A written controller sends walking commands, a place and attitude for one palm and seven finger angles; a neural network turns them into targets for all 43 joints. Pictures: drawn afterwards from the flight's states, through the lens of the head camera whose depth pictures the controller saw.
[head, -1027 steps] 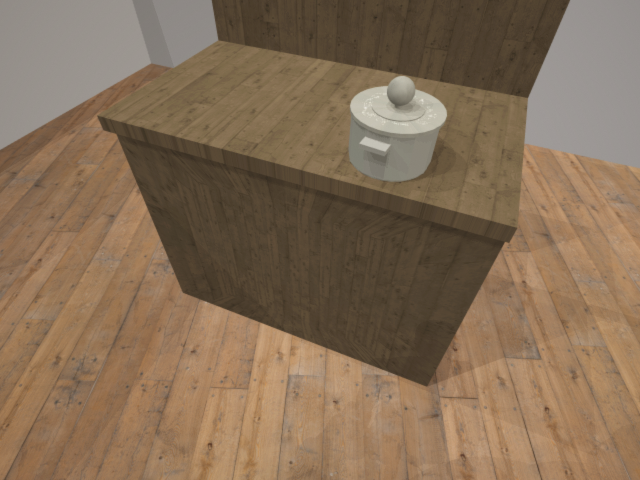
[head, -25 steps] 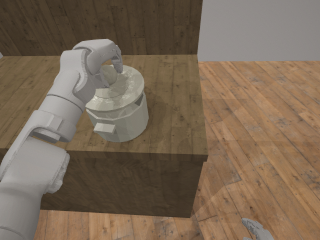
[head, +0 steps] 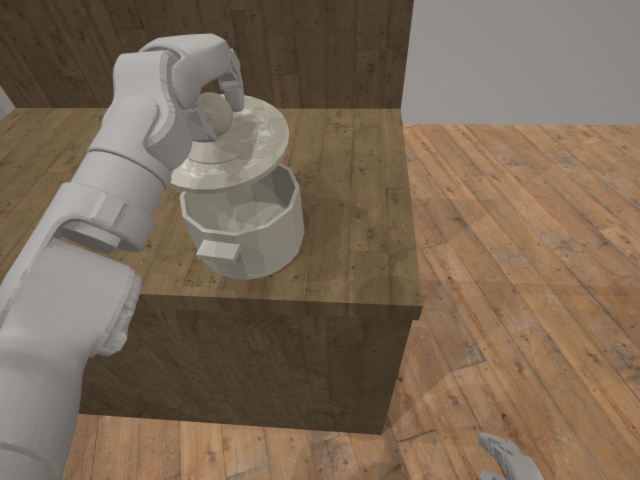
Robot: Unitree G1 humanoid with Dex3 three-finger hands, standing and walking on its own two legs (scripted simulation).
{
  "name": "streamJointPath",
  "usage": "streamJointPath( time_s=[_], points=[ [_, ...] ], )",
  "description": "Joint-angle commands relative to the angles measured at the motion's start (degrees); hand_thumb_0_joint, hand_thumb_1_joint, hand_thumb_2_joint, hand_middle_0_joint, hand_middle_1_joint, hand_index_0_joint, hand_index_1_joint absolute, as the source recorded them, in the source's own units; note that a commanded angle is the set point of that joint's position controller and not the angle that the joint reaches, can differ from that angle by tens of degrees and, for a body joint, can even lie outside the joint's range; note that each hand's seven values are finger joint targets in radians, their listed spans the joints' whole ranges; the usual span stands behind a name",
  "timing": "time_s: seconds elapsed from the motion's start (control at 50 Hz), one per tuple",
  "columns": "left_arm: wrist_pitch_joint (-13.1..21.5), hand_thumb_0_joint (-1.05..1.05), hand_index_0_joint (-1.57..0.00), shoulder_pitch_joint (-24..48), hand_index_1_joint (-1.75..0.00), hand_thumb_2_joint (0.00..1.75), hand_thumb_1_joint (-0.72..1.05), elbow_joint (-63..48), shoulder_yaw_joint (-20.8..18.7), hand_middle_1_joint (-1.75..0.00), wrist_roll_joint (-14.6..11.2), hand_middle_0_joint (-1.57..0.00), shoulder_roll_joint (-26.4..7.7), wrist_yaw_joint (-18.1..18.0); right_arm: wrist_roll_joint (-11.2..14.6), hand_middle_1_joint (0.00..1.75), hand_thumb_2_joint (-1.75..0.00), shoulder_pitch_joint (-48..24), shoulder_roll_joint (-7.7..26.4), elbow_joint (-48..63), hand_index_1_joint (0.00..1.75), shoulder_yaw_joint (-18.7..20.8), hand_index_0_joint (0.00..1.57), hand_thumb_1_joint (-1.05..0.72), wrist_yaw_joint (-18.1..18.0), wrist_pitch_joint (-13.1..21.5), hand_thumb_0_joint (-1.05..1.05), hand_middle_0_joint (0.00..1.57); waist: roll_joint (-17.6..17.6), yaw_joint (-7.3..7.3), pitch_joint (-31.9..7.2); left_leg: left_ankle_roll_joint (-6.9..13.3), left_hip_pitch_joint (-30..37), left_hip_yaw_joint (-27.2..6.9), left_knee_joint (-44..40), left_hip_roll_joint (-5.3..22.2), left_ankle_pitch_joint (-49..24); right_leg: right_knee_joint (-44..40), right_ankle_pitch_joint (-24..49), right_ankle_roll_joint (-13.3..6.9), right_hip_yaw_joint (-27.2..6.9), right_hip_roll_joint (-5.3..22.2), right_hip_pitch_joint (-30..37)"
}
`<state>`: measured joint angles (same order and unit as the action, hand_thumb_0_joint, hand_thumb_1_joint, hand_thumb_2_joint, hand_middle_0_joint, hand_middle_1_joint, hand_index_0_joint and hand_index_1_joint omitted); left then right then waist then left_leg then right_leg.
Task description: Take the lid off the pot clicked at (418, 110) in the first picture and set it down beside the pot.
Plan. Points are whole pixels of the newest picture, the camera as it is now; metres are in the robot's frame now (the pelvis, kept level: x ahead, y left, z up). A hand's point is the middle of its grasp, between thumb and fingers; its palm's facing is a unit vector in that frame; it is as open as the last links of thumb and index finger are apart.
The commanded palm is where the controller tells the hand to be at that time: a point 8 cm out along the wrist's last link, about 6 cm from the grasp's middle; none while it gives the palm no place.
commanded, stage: lift the lid straight up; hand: left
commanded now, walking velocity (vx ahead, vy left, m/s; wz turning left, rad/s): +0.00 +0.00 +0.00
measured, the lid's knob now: (211, 114) +0.49 +0.14 +0.23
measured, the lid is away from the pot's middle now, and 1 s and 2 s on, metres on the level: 0.01 0.03 0.13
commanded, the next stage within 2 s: move the lid sideways beside the pot in 0.94 s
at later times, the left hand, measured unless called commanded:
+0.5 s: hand (196, 71) +0.47 +0.14 +0.29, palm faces -0.15 -0.03 -0.99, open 8.3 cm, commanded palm +0.44 +0.14 +0.36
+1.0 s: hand (191, 51) +0.47 +0.14 +0.31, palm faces -0.12 -0.01 -0.99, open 8.3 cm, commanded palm +0.45 +0.14 +0.38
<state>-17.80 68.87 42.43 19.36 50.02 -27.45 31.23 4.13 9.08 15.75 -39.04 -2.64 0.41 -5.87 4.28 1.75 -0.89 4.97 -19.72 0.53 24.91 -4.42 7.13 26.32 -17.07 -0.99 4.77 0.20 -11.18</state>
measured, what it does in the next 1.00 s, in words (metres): stands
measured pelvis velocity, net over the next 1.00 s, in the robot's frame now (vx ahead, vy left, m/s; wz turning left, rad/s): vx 0.00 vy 0.00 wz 0.00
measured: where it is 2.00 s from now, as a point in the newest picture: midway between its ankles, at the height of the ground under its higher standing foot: outside the picture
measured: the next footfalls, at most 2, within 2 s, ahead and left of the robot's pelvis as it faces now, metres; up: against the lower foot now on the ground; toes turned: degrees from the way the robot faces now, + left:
none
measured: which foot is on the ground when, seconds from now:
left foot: down 0.00-1.00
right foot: down 0.00-1.00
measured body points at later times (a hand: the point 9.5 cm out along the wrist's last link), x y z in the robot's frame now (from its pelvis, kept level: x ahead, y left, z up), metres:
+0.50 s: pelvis +0.00 +0.01 +0.00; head +0.02 -0.02 +0.45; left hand +0.47 +0.14 +0.34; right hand +0.14 -0.24 -0.12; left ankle +0.06 +0.06 -0.74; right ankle -0.04 -0.11 -0.74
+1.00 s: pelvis +0.00 +0.00 +0.00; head +0.03 -0.02 +0.45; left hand +0.47 +0.14 +0.36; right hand +0.14 -0.24 -0.12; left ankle +0.06 +0.06 -0.74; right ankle -0.04 -0.11 -0.74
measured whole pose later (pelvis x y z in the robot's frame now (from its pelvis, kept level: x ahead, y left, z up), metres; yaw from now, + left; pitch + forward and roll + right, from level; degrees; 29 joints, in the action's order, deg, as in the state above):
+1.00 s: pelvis +0.00 +0.00 +0.00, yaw +0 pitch +4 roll -1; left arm -21.1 80.6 46.5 21.0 52.3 -28.1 33.4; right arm 3.9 9.7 15.9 -39.4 -3.0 -0.2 -3.6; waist 4.1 1.8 -1.5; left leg 5.2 -20.7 0.6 23.7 -4.9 6.6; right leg 25.8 -16.9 -0.7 4.5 0.6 -12.5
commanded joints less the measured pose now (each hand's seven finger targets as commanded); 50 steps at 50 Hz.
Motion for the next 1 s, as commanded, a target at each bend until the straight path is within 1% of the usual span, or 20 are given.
streamJointPath(
  time_s=[0.0,0.08,0.16,0.18,0.24,0.26,0.34,0.36,0.44,0.48,0.54,0.56,0.64,0.66,0.74,0.76,0.82,0.86,0.94,0.98],
  points=[
    [0.3,0.00,-0.83,40.5,-0.99,1.07,0.55,-10.4,-8.4,-1.02,2.4,-0.85,-16.6,-3.3,0.4,0.30,-0.90,-4.8,6.8,7.5,0.30,2.3,0.20,-0.90,-0.5,2.8,0.00,0.20,-5.6,0.82,-23.7,0.0,20.6,-5.8,-0.8,0.7,-6.3,-3.9,14.1,-2.1,-2.7,-1.6,-4.9],
    [0.8,0.00,-0.83,40.7,-0.99,1.07,0.55,-14.2,-5.1,-1.02,1.8,-0.85,-11.3,-3.0,0.0,0.30,-0.90,-4.7,6.3,8.2,0.30,2.8,0.20,-0.90,-0.1,4.1,0.00,0.20,-1.0,1.02,-27.3,-0.3,26.2,-7.1,0.4,1.0,-12.0,-3.5,15.1,-2.4,-2.5,-2.0,-6.9],
    [-0.1,0.00,-0.83,39.2,-0.99,1.07,0.55,-9.6,-9.3,-1.02,2.8,-0.85,-17.1,-2.9,0.3,0.30,-0.90,-4.2,7.1,7.3,0.30,2.5,0.20,-0.90,-0.2,3.3,0.00,0.20,-5.5,0.30,-23.6,-0.5,21.1,-6.2,-1.2,1.1,-8.2,-4.0,13.7,-2.3,-2.4,-1.7,-5.4],
    [-0.2,0.00,-0.83,39.9,-0.99,1.07,0.55,-8.4,-5.1,-1.02,2.4,-0.85,-11.9,-2.4,0.4,0.30,-0.90,-4.8,6.7,7.7,0.30,2.3,0.20,-0.90,-0.2,3.4,0.00,0.20,-5.3,1.05,-22.0,-0.3,21.0,-6.2,-1.0,0.8,-7.7,-4.0,13.2,-2.3,-2.2,-1.8,-7.0],
    [0.0,0.00,-0.83,39.3,-0.99,1.07,0.55,-12.7,-4.3,-1.02,0.5,-0.85,-9.5,-2.6,0.3,0.30,-0.90,-4.5,6.8,8.1,0.30,2.8,0.20,-0.90,-0.1,4.1,0.00,0.20,-2.9,0.71,-25.5,-0.5,24.8,-7.1,-0.4,1.2,-11.8,-3.9,14.1,-2.5,-2.1,-1.6,-7.0],
    [-0.4,0.00,-0.83,40.1,-0.99,1.07,0.55,-11.1,-6.7,-1.02,2.4,-0.85,-13.4,-2.8,0.0,0.30,-0.90,-4.4,6.8,7.6,0.30,2.6,0.20,-0.90,-0.1,4.2,0.00,0.20,-4.0,0.37,-25.5,-0.7,24.5,-7.1,-0.6,1.4,-11.1,-3.7,13.6,-2.4,-2.3,-1.9,-7.1],
    [-0.8,0.00,-0.83,41.8,-0.99,1.07,0.55,-6.7,-7.0,-1.02,1.8,-0.85,-14.0,-2.7,0.0,0.30,-0.90,-3.1,7.4,6.7,0.30,2.4,0.20,-0.90,-0.6,3.8,0.00,0.20,-4.5,0.70,-23.0,-0.5,21.3,-6.5,-1.5,1.0,-8.3,-4.5,13.0,-2.5,-2.1,-1.5,-6.3],
    [-0.7,0.00,-0.83,44.1,-0.99,1.07,0.55,-6.9,-10.2,-1.02,3.6,-0.85,-19.0,-3.1,-0.1,0.30,-0.90,-3.3,7.2,6.7,0.30,2.1,0.20,-0.90,-0.7,4.0,0.00,0.20,-6.3,0.08,-24.6,-0.6,20.8,-6.4,-1.8,1.0,-7.5,-4.0,12.9,-2.3,-2.5,-1.7,-4.9],
    [-0.5,0.00,-0.83,45.3,-0.99,1.07,0.55,-7.3,-4.5,-1.02,1.9,-0.85,-11.2,-2.7,0.0,0.30,-0.90,-3.4,6.7,7.1,0.30,2.3,0.20,-0.90,-0.8,4.5,0.00,0.20,-3.3,0.91,-25.4,-0.6,23.1,-6.7,-1.2,1.1,-10.3,-4.2,13.8,-2.5,-2.3,-1.3,-6.4],
    [-0.7,0.00,-0.83,46.0,-0.99,1.07,0.55,-8.7,-7.3,-1.02,3.7,-0.85,-15.4,-2.6,-0.3,0.30,-0.90,-3.8,6.8,7.4,0.30,2.3,0.20,-0.90,-0.7,5.0,0.00,0.20,-3.3,0.17,-28.1,-0.5,24.1,-6.5,-0.7,1.1,-11.5,-3.7,14.9,-2.4,-2.9,-1.5,-5.4],
    [-1.1,0.00,-0.83,44.6,-0.99,1.07,0.55,-9.4,-4.0,-1.02,2.1,-0.85,-10.6,-2.0,0.0,0.30,-0.90,-3.5,6.6,7.6,0.30,2.4,0.20,-0.90,-0.5,5.0,0.00,0.20,-3.0,0.75,-27.4,-0.6,24.7,-6.8,-0.4,1.2,-13.9,-4.1,15.8,-2.5,-2.5,-1.3,-5.9],
    [-1.3,0.00,-0.83,45.5,-0.99,1.07,0.55,-10.6,-7.7,-1.02,3.5,-0.85,-15.5,-2.2,-0.1,0.30,-0.90,-3.9,6.6,7.5,0.30,2.4,0.20,-0.90,-0.4,5.2,0.00,0.20,-4.5,-0.05,-28.4,-0.5,24.7,-6.7,-0.1,1.3,-14.6,-3.6,16.7,-2.3,-2.8,-1.5,-5.0],
    [-2.5,0.00,-0.83,43.6,-0.99,1.07,0.55,-5.9,-4.1,-1.02,2.2,-0.85,-11.0,-1.2,0.3,0.30,-0.90,-3.5,7.0,6.8,0.30,2.2,0.20,-0.90,-0.6,4.2,0.00,0.20,-5.8,0.94,-22.7,-0.2,21.3,-5.8,-0.7,0.9,-12.0,-4.6,16.1,-2.2,-2.3,-1.2,-6.2],
    [-2.7,0.00,-0.83,45.2,-0.99,1.07,0.55,-6.0,-5.5,-1.02,3.5,-0.85,-13.7,-1.3,0.3,0.30,-0.90,-4.1,6.8,6.7,0.30,1.9,0.20,-0.90,-0.5,4.4,0.00,0.20,-6.9,0.59,-22.7,-0.2,21.0,-5.7,-0.7,0.9,-11.8,-4.0,16.3,-2.1,-2.4,-1.4,-6.1],
    [-2.7,0.00,-0.83,46.7,-0.99,1.07,0.55,-7.0,-4.1,-1.02,2.4,-0.85,-11.5,-1.3,0.1,0.30,-0.90,-3.7,6.8,6.9,0.30,2.0,0.20,-0.90,-0.8,4.8,0.00,0.20,-3.6,0.91,-24.9,-0.4,23.3,-6.3,-0.2,1.0,-13.1,-4.2,15.9,-2.4,-2.4,-1.3,-6.5],
    [-3.0,0.00,-0.83,47.6,-0.99,1.07,0.55,-6.5,-5.5,-1.02,4.2,-0.85,-14.5,-1.3,0.2,0.30,-0.90,-4.2,6.7,6.6,0.30,1.8,0.20,-0.90,-0.7,4.6,0.00,0.20,-5.2,0.61,-25.1,-0.6,22.6,-6.3,-0.6,1.1,-12.3,-3.8,15.6,-2.3,-2.5,-1.5,-6.2],
    [-3.9,0.00,-0.83,47.3,-0.99,1.07,0.55,-2.1,-4.1,-1.02,4.7,-0.85,-13.0,-0.9,0.2,0.30,-0.90,-4.0,6.7,6.3,0.30,1.6,0.20,-0.90,-1.0,4.0,0.00,0.20,-7.2,1.11,-22.3,-0.1,19.6,-5.3,-0.9,0.8,-9.0,-4.2,14.6,-2.1,-2.5,-1.4,-6.6],
    [-3.1,0.00,-0.83,48.9,-0.99,1.07,0.55,-5.7,-6.0,-1.02,4.7,-0.85,-15.7,-1.4,0.2,0.30,-0.90,-4.1,6.9,6.8,0.30,1.6,0.20,-0.90,-0.8,4.0,0.00,0.20,-5.9,0.43,-25.9,-0.6,20.8,-5.8,-0.9,1.0,-10.8,-3.6,15.7,-2.2,-2.6,-1.2,-4.8],
    [-2.4,0.00,-0.83,49.7,-0.99,1.07,0.55,-10.1,-3.2,-1.02,2.9,-0.85,-10.9,-1.6,-0.1,0.30,-0.90,-3.6,6.6,7.5,0.30,2.0,0.20,-0.90,-0.8,5.0,0.00,0.20,-1.0,0.88,-30.0,-0.7,26.1,-6.9,0.3,1.3,-16.3,-3.7,16.9,-2.5,-2.6,-1.3,-6.0],
    [-2.8,0.00,-0.83,49.6,-0.99,1.07,0.55,-8.0,-6.2,-1.02,4.8,-0.85,-15.1,-1.4,-0.3,0.30,-0.90,-3.9,6.5,7.1,0.30,1.9,0.20,-0.90,-0.9,5.2,0.00,0.20,-3.6,0.55,-29.9,-0.4,24.9,-6.5,0.7,0.9,-16.0,-3.4,17.8,-2.4,-3.0,-1.5,-4.9]
  ],
)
